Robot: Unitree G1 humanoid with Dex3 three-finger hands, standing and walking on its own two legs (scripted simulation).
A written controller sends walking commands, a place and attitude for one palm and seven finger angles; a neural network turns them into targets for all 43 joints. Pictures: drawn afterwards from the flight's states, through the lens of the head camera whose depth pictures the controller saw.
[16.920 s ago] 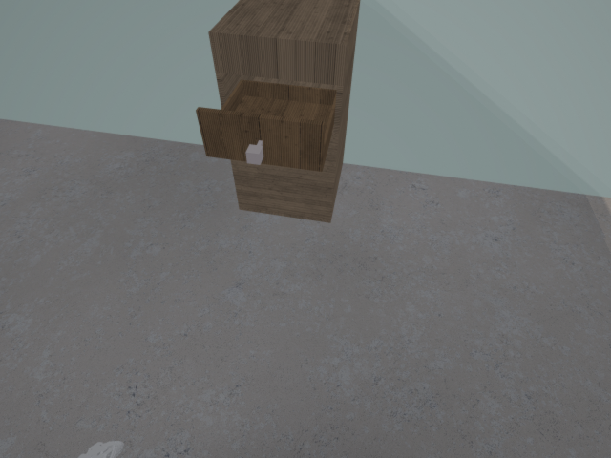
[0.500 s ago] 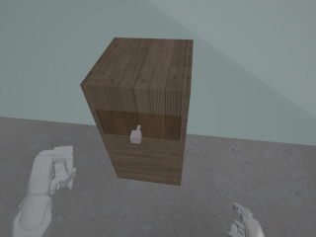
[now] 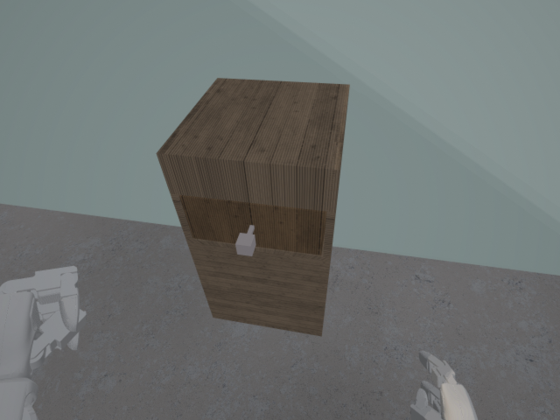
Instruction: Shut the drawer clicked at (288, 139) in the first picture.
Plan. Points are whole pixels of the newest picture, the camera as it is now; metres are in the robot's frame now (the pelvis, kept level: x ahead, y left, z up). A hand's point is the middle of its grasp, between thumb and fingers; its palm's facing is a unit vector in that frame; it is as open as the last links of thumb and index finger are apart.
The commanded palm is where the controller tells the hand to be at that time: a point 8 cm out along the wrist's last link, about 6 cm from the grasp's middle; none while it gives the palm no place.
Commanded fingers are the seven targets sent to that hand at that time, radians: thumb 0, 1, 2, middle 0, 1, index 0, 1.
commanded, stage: step back with the hand held close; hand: left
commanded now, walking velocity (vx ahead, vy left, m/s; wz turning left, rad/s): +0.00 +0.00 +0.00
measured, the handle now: (248, 238) +0.60 +0.17 -0.20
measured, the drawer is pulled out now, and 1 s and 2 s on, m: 0.00 0.00 0.00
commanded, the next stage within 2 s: stop stepping back and stand still in 1.90 s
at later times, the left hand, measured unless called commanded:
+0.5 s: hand (37, 320) +0.16 +0.28 +0.16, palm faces +0.32 -0.80 -0.51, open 3.2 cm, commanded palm +0.10 +0.31 +0.18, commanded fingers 0.00 0.90 0.90 -1.40 -1.60 -1.40 -1.60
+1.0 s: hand (23, 349) +0.13 +0.27 +0.17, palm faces +0.35 -0.79 -0.50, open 3.2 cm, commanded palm +0.06 +0.31 +0.18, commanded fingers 0.00 0.90 0.90 -1.40 -1.60 -1.40 -1.60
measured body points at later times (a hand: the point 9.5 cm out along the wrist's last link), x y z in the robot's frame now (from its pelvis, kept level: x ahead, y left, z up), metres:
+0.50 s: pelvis -0.03 +0.04 +0.00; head -0.02 +0.03 +0.45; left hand +0.14 +0.32 +0.19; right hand +0.12 -0.21 -0.09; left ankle -0.04 +0.12 -0.74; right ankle +0.02 -0.10 -0.74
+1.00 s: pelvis -0.07 +0.03 -0.01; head -0.04 +0.05 +0.44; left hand +0.11 +0.31 +0.19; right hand +0.09 -0.22 -0.09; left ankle -0.04 +0.12 -0.74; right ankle +0.02 -0.10 -0.74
